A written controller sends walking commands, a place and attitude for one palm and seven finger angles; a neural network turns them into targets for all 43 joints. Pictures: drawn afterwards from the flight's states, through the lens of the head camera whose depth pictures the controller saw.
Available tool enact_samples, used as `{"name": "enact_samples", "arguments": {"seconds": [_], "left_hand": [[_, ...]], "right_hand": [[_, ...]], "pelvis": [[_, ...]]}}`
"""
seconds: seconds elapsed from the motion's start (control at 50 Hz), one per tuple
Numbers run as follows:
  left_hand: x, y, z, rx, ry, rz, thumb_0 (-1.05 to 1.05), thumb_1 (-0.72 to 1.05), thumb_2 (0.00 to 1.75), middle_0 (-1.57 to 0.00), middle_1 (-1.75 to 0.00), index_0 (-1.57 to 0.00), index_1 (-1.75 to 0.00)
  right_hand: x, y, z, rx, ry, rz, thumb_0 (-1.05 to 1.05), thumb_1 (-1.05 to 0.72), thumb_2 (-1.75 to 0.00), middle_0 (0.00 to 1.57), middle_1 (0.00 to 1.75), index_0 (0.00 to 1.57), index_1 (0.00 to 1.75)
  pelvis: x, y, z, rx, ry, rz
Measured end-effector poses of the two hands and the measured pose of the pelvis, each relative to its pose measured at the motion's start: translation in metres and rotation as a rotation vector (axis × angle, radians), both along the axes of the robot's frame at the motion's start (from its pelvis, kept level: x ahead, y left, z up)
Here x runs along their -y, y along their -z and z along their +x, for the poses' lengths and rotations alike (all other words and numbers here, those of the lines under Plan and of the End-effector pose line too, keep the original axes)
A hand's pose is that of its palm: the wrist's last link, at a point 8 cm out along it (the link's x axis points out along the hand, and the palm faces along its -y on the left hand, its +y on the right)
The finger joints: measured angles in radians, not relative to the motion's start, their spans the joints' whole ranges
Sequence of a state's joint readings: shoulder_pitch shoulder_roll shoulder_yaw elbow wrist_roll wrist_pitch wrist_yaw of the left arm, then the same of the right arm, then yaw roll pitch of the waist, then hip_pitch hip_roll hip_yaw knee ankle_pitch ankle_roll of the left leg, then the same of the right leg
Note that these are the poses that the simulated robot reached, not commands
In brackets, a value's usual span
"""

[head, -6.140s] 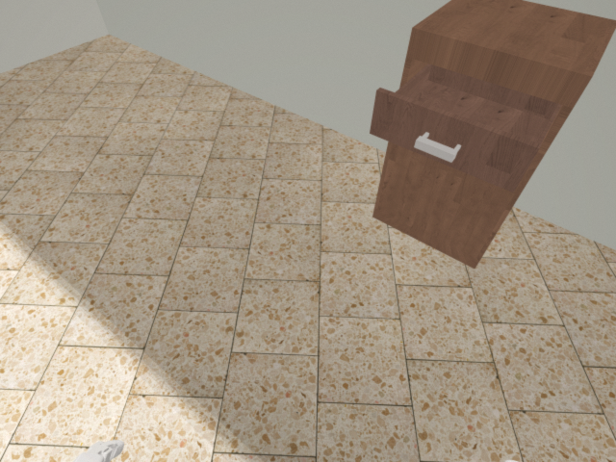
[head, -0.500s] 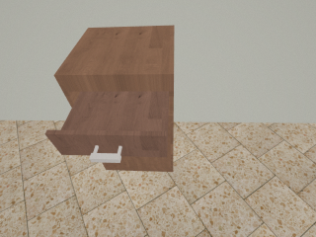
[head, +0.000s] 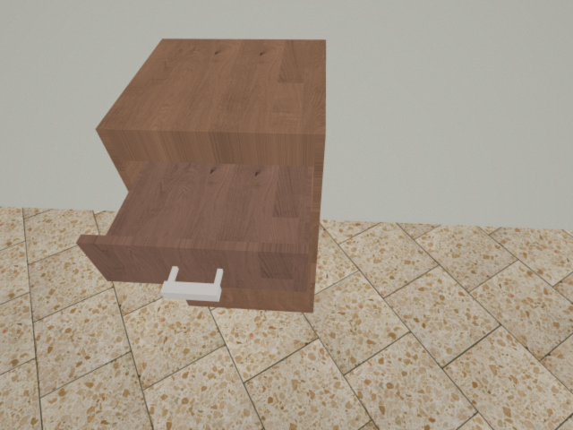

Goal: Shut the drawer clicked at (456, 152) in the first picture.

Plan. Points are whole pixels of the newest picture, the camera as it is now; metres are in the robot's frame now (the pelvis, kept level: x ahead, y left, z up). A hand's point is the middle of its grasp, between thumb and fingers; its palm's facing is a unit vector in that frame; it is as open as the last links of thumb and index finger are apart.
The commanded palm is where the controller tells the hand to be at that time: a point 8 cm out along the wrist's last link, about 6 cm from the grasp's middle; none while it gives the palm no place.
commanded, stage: come to a stop and stand still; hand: left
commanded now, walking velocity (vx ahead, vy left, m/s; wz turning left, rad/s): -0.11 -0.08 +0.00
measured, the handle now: (194, 281) +0.39 +0.21 -0.10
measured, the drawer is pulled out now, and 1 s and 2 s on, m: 0.23 0.23 0.23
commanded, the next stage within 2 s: look again from close up in 0.84 s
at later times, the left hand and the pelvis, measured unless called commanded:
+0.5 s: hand out of the picture -0.01 +0.18 -0.15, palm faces +0.02 -0.97 -0.24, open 7.3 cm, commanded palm none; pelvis -0.04 -0.01 +0.01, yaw +0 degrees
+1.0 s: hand out of the picture -0.09 +0.15 -0.16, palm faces +0.03 -0.99 -0.17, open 7.4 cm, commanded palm none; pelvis -0.06 +0.00 +0.01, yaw +0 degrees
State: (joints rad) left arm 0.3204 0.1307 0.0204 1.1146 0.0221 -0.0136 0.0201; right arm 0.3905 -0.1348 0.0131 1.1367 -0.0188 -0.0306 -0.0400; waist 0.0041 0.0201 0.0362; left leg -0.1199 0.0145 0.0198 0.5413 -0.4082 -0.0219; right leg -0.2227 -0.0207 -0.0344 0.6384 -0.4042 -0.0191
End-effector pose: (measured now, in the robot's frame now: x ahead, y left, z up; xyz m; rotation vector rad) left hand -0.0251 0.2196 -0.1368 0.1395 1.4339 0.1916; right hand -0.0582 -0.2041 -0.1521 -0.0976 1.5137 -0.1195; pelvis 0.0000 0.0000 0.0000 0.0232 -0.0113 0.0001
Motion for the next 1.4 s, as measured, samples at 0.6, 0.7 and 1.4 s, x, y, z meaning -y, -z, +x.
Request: {"name": "enact_samples", "arguments": {"seconds": [0.6, 0.7, 1.4], "left_hand": [[0.001, -0.015, -0.013, 0.078, 0.046, 0.018, 0.00, 0.92, 0.90, -0.20, -0.30, -0.20, -0.30], [0.007, -0.013, -0.037, 0.034, 0.033, -0.004, 0.00, 0.91, 0.90, -0.20, -0.30, -0.20, -0.30], [-0.043, -0.004, -0.066, 0.095, 0.022, -0.007, 0.00, 0.91, 0.90, -0.20, -0.29, -0.20, -0.30]], "right_hand": [[0.018, -0.013, 0.010, 0.128, -0.020, -0.017, 0.00, -0.91, -0.90, 0.19, 0.30, 0.19, 0.30], [0.011, -0.013, -0.015, 0.075, -0.011, 0.000, 0.00, -0.91, -0.90, 0.19, 0.30, 0.19, 0.30], [-0.021, -0.022, -0.019, 0.188, -0.045, -0.046, 0.01, -0.91, -0.90, 0.19, 0.30, 0.19, 0.30]], "pelvis": [[0.008, -0.015, -0.046, 0.021, -0.002, -0.006], [0.008, -0.015, -0.052, 0.021, -0.003, -0.008], [-0.037, -0.011, -0.083, 0.027, -0.026, -0.021]]}}
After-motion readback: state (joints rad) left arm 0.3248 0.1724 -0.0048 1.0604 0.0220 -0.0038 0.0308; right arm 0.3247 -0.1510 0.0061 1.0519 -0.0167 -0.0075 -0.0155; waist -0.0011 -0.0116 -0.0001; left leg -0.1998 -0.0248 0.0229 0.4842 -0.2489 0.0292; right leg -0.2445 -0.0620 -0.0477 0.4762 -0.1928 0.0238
